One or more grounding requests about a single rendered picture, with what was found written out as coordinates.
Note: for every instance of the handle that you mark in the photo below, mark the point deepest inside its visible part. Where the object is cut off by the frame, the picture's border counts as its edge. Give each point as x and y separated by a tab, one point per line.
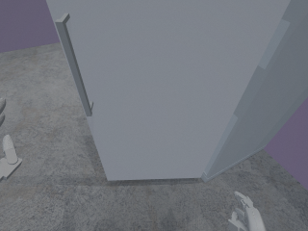
69	52

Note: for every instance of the left robot hand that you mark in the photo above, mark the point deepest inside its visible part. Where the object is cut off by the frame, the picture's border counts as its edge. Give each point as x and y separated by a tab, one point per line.
11	162

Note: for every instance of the fridge door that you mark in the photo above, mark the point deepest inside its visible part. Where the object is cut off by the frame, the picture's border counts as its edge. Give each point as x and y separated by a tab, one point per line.
165	76

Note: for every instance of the right robot hand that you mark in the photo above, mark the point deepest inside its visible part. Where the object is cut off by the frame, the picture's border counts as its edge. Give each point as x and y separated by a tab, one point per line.
250	219

